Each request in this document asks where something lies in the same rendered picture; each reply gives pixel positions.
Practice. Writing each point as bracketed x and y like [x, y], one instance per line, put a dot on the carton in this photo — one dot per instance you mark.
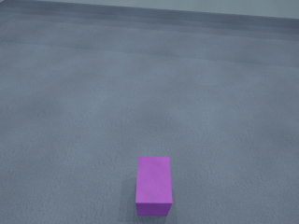
[153, 197]

